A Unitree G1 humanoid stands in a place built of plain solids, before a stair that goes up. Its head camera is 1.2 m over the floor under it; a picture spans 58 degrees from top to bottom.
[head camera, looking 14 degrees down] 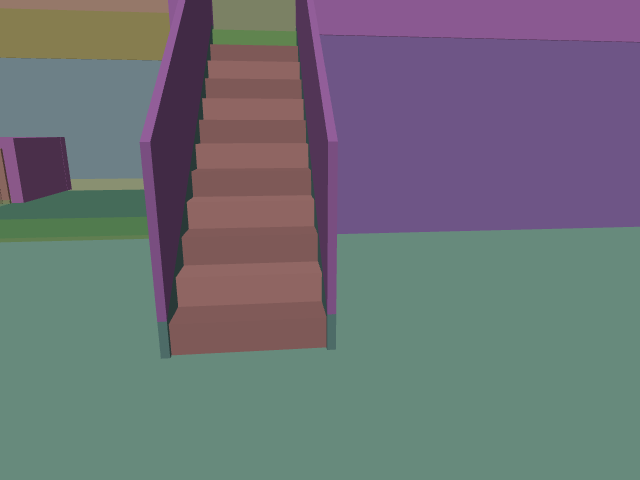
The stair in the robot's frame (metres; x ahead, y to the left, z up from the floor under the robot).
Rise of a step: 0.19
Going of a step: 0.24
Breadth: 0.87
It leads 6 degrees to the left of straight ahead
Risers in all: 12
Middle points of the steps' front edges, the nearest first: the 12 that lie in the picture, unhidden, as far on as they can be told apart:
2.22 0.39 0.19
2.46 0.42 0.37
2.70 0.44 0.56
2.94 0.47 0.74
3.18 0.50 0.93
3.42 0.52 1.11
3.66 0.55 1.30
3.91 0.57 1.48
4.15 0.60 1.67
4.39 0.62 1.85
4.63 0.65 2.04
4.87 0.68 2.22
